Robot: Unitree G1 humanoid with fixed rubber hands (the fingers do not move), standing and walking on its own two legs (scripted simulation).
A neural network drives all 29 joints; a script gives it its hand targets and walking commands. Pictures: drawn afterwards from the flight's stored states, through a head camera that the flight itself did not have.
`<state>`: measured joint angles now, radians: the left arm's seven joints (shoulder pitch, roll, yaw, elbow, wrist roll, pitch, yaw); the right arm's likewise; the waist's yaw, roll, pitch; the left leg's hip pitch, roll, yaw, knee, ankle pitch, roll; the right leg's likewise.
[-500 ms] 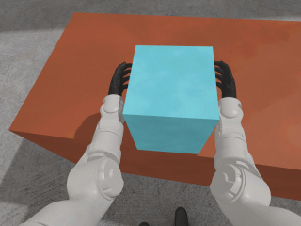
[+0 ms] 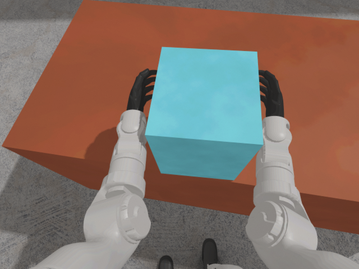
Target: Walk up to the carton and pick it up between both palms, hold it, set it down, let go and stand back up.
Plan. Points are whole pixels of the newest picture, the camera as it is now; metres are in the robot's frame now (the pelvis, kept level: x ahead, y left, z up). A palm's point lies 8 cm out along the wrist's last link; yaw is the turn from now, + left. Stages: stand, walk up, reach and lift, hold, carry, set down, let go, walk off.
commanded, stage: set down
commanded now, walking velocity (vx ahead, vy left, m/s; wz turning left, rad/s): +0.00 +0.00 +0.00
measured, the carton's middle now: (202, 121) +0.42 -0.07 -0.01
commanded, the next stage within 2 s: none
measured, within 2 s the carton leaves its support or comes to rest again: rests again in 0.30 s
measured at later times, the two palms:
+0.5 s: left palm (132, 101) +0.48 +0.09 +0.02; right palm (260, 105) +0.43 -0.21 +0.02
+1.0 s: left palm (107, 71) +0.46 +0.11 +0.14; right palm (301, 73) +0.42 -0.24 +0.13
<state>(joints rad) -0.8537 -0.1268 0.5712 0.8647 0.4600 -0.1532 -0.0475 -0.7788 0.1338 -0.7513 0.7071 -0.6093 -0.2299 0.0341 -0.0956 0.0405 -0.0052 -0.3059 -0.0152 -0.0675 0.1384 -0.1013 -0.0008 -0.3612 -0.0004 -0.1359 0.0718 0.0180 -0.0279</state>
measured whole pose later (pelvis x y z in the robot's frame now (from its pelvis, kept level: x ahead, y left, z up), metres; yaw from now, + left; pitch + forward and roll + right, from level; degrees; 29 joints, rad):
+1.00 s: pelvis -0.01 +0.03 -0.01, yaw -6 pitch +20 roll -2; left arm -1.00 0.14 0.05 1.01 -0.15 0.14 0.18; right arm -1.03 -0.32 -0.12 1.16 0.17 0.05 -0.05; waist 0.01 0.07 -0.28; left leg -0.51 0.00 0.02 0.38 -0.22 0.02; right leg -0.52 0.02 -0.05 0.16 0.02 0.00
